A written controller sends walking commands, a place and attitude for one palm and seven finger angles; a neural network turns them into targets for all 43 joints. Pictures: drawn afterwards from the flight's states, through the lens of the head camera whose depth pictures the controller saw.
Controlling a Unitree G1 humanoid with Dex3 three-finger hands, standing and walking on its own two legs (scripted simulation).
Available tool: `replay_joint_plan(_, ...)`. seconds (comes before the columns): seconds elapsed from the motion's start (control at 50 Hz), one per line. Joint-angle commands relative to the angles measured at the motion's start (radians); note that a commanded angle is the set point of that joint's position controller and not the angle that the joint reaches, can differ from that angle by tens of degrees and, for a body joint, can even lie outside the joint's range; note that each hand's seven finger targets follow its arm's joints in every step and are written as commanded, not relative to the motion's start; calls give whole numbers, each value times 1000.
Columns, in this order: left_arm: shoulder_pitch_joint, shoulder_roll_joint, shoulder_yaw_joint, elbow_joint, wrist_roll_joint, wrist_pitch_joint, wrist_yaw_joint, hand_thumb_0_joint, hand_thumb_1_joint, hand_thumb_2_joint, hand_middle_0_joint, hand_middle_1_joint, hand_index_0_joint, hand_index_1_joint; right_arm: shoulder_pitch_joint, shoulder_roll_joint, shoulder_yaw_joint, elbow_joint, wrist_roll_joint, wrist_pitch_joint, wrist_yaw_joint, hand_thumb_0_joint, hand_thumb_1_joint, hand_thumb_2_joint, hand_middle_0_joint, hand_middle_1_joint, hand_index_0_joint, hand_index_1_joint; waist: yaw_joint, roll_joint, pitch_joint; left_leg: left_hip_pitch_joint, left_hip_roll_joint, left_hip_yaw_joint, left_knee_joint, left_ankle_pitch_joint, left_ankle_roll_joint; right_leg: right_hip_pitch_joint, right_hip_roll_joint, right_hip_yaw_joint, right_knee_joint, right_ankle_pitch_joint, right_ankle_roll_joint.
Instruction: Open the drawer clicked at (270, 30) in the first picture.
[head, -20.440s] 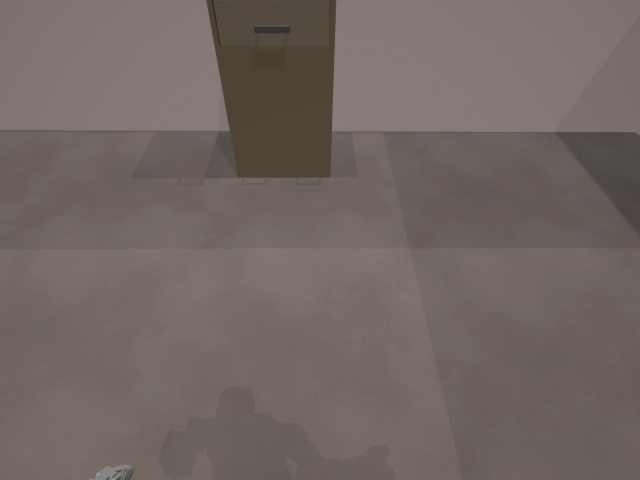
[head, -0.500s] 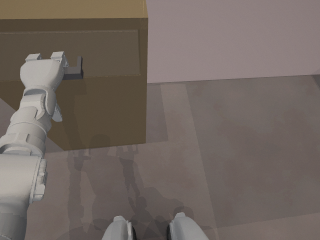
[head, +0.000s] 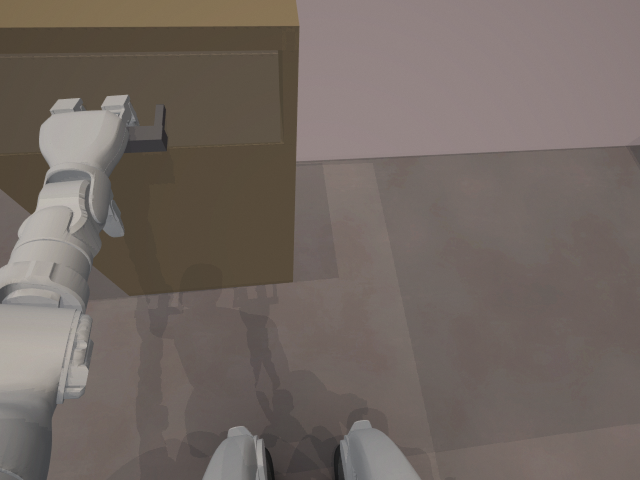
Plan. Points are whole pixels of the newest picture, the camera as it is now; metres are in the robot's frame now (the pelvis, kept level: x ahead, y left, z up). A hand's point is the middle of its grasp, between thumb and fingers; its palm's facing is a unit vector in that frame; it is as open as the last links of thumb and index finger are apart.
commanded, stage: close the thumb around the handle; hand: left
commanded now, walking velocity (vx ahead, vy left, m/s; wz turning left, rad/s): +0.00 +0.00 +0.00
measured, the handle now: (112, 127) +0.57 +0.22 +0.04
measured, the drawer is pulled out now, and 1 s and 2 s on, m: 0.00 0.01 0.13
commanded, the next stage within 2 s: pull the drawer open in 0.68 s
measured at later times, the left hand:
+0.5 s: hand (106, 168) +0.52 +0.23 +0.01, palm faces -0.07 -0.03 -1.00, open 7.1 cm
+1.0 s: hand (105, 174) +0.51 +0.23 +0.01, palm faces -0.07 -0.04 -1.00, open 5.5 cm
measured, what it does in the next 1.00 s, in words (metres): stands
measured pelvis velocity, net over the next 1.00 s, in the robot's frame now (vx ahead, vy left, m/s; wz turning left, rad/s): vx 0.03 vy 0.01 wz -0.03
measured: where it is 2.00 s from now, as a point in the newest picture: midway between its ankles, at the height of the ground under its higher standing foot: outside the picture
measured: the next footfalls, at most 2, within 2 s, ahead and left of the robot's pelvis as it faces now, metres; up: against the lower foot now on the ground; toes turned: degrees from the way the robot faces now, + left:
none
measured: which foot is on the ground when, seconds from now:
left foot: down 0.00-1.00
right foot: down 0.00-1.00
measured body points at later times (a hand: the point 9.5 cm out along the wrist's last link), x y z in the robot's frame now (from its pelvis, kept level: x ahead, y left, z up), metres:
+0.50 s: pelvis +0.01 +0.00 +0.00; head +0.14 +0.01 +0.43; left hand +0.51 +0.23 +0.07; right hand -0.01 -0.27 -0.12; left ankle +0.02 +0.10 -0.67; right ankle +0.00 -0.13 -0.67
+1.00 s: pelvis +0.03 +0.01 +0.01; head +0.14 +0.01 +0.45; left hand +0.51 +0.23 +0.07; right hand +0.01 -0.27 -0.11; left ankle +0.02 +0.10 -0.67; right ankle +0.00 -0.13 -0.67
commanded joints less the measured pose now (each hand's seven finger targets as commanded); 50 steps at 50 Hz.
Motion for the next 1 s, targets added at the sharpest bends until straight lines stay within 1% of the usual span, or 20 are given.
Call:
replay_joint_plan(0.0, -395, 255, 58, -154, -12, 21, 17, 0, -388, 348, -308, -1212, -308, -1212, 195, -182, -68, -30, -4, -4, -13, 0, -900, -900, 200, 300, 200, 300, -9, 71, -470, 443, -37, -40, -84, 364, 14, 132, 45, -6, -122, 277, -25)
replay_joint_plan(0.06, -411, 256, 54, -156, -15, 18, 11, 0, -220, 420, -320, -1230, -320, -1230, 195, -181, -66, -28, -3, -3, -15, 0, -900, -900, 200, 300, 200, 300, -16, 70, -454, 431, -37, -37, -86, 355, 16, 139, 44, -3, -127, 280, -24)
replay_joint_plan(0.12, -349, 309, 98, -153, -15, 15, 3, 0, -52, 492, -332, -1248, -332, -1248, 188, -185, -63, -32, -4, 3, -16, 0, -900, -900, 200, 300, 200, 300, 10, 53, -471, 417, -39, -30, -86, 366, 17, 182, 44, 3, -124, 310, -25)
replay_joint_plan(0.16, -359, 270, 71, -170, -18, 4, 1, 0, 60, 540, -340, -1260, -340, -1260, 190, -180, -65, -34, -4, 2, -16, 0, -900, -900, 200, 300, 200, 300, 1, 61, -466, 429, -38, -32, -87, 382, 15, 174, 45, -1, -125, 319, -24)
replay_joint_plan(0.18, -327, 274, 83, -171, -20, 0, 0, 0, 116, 564, -344, -1266, -344, -1266, 185, -181, -66, -33, -4, 1, -13, 0, -900, -900, 200, 300, 200, 300, 15, 63, -460, 422, -38, -28, -87, 371, 15, 178, 45, 0, -126, 311, -25)
replay_joint_plan(0.24, -322, 289, 97, -180, -19, -10, 5, 0, 284, 636, -356, -1284, -356, -1284, 180, -181, -66, -35, -4, 6, -14, 0, -900, -900, 200, 300, 200, 300, 19, 53, -452, 418, -36, -29, -93, 379, 14, 185, 45, 1, -122, 318, -28)
replay_joint_plan(0.28, -300, 242, 72, -197, -19, -16, 15, 0, 396, 684, -364, -1296, -364, -1296, 182, -176, -72, -37, -5, 3, -9, 0, -900, -900, 200, 300, 200, 300, 20, 79, -466, 455, -36, -30, -91, 406, 11, 172, 48, -4, -125, 325, -29)
replay_joint_plan(0.34, -308, 279, 101, -189, -21, -15, 24, 0, 564, 756, -376, -1314, -376, -1314, 182, -183, -72, -27, -7, 6, -8, 0, -900, -900, 200, 300, 200, 300, 21, 48, -452, 431, -33, -32, -90, 397, 11, 176, 47, -2, -122, 321, -28)
replay_joint_plan(0.38, -303, 249, 79, -186, -23, -9, 31, 0, 676, 804, -384, -1326, -384, -1326, 186, -181, -74, -28, -6, 4, -7, 0, -900, -900, 200, 300, 200, 300, 14, 41, -451, 431, -35, -29, -94, 391, 13, 181, 46, -3, -127, 324, -26)
replay_joint_plan(0.46, -288, 260, 93, -185, -21, 4, 37, 0, 900, 900, -400, -1350, -400, -1350, 186, -183, -76, -26, -8, 10, -1, 0, -900, -900, 200, 300, 200, 300, 25, 61, -473, 459, -35, -28, -94, 435, 9, 191, 48, -4, -124, 351, -27)
replay_joint_plan(0.52, -262, 278, 112, -195, -22, 10, 35, 0, 900, 900, -400, -1350, -400, -1350, 183, -185, -75, -27, -8, 17, 0, 0, -900, -900, 200, 300, 200, 300, 38, 40, -484, 452, -37, -24, -97, 450, 10, 228, 47, -3, -124, 380, -27)
replay_joint_plan(0.58, -266, 218, 68, -182, -19, 16, 35, 0, 900, 900, -400, -1350, -400, -1350, 179, -180, -77, -26, -6, 19, 2, 0, -900, -900, 200, 300, 200, 300, 23, 46, -436, 461, -34, -27, -104, 448, 7, 195, 48, -8, -133, 363, -28)
replay_joint_plan(0.7, -257, 235, 87, -201, -29, 15, 33, 0, 900, 900, -400, -1350, -400, -1350, 176, -180, -79, -29, -9, 23, 1, 0, -900, -900, 200, 300, 200, 300, 28, 38, -464, 483, -34, -24, -103, 485, 9, 224, 48, -3, -133, 402, -25)
replay_joint_plan(0.74, -243, 263, 114, -223, -36, 6, 27, 0, 900, 900, -400, -1350, -400, -1350, 172, -182, -79, -30, -10, 25, 2, 0, -900, -900, 200, 300, 200, 300, 45, 53, -484, 491, -33, -21, -104, 506, 8, 248, 46, 0, -129, 422, -28)
replay_joint_plan(0.8, -170, 220, 94, -222, -39, 4, 24, 0, 900, 900, -400, -1350, -400, -1350, 161, -176, -81, -42, -7, 27, 3, 0, -900, -900, 200, 300, 200, 300, 55, 35, -461, 487, -34, -12, -113, 502, 8, 263, 46, -2, -137, 428, -26)
replay_joint_plan(0.82, -136, 231, 108, -239, -38, 0, 24, 0, 900, 900, -400, -1350, -400, -1350, 157, -177, -80, -45, -8, 29, 5, 0, -900, -900, 200, 300, 200, 300, 73, 48, -474, 496, -33, -14, -117, 511, 6, 272, 47, -3, -135, 428, -29)
replay_joint_plan(0.88, -64, 206, 111, -267, -41, -7, 28, 0, 900, 900, -400, -1350, -400, -1350, 150, -172, -86, -50, -8, 31, 9, 0, -900, -900, 200, 300, 200, 300, 88, 44, -489, 523, -29, -11, -117, 569, 5, 290, 48, -3, -133, 465, -29)
replay_joint_plan(0.92, -39, 171, 90, -296, -43, -10, 31, 0, 900, 900, -400, -1350, -400, -1350, 138, -169, -90, -57, -6, 33, 12, 0, -900, -900, 200, 300, 200, 300, 88, 45, -468, 529, -27, -7, -127, 559, 4, 292, 49, -4, -144, 456, -29)
replay_joint_plan(0.94, -13, 194, 118, -314, -44, -13, 35, 0, 900, 900, -400, -1350, -400, -1350, 135, -171, -90, -58, -7, 36, 12, 0, -900, -900, 200, 300, 200, 300, 102, 34, -480, 535, -25, -8, -129, 591, 4, 312, 48, -3, -140, 475, -31)
replay_joint_plan(0.98, 23, 152, 92, -331, -42, -6, 43, 0, 900, 900, -400, -1350, -400, -1350, 127, -167, -94, -62, -4, 38, 14, 0, -900, -900, 200, 300, 200, 300, 100, 35, -459, 550, -22, -8, -136, 612, 3, 306, 49, -6, -147, 479, -29)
